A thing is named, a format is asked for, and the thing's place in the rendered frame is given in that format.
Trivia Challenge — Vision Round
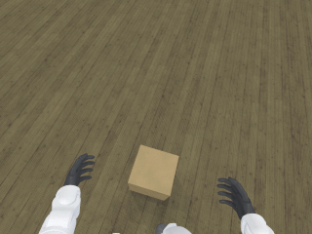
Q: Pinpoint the robot left forearm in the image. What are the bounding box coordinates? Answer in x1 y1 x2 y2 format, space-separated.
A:
38 185 81 234

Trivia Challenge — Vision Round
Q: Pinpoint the robot right hand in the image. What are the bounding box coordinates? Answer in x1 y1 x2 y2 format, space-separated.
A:
217 177 256 220

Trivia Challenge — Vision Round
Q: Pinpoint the right robot shin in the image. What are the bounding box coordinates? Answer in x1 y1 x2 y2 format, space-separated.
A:
163 223 176 231

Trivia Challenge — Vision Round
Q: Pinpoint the robot left hand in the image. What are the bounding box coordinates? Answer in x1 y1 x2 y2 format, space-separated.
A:
63 153 95 186

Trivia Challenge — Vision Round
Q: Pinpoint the robot right forearm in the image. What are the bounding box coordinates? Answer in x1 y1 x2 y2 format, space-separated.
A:
241 214 275 234

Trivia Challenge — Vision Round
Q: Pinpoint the carton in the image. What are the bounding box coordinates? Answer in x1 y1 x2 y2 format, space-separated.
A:
128 145 179 201

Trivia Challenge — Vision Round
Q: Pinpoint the right robot foot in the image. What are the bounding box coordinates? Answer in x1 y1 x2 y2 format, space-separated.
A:
155 223 167 234

